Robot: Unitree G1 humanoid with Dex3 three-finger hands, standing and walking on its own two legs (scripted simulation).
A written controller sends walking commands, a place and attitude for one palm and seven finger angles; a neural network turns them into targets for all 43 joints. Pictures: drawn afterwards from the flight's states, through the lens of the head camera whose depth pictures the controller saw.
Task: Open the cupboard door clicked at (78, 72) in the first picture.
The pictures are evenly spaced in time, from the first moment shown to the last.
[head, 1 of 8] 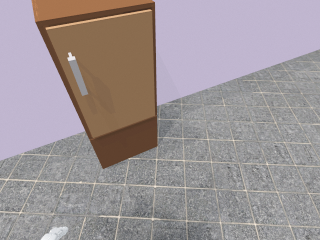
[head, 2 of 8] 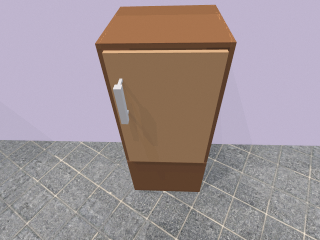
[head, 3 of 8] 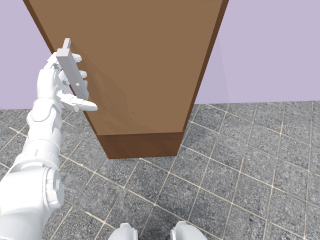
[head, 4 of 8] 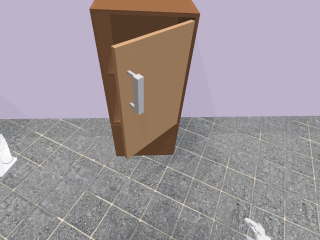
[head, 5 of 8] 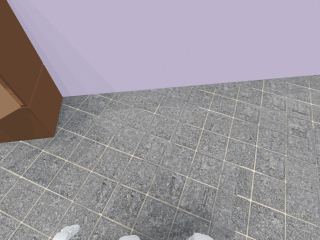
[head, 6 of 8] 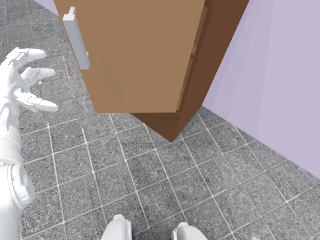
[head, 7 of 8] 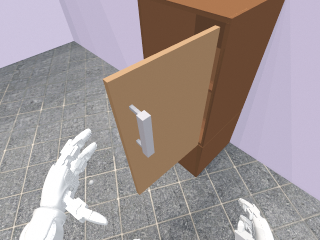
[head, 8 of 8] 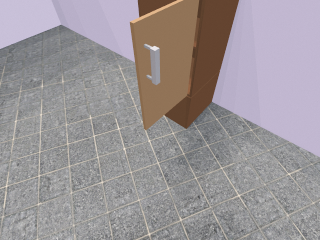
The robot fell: no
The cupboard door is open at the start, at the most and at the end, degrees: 0 90 88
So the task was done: yes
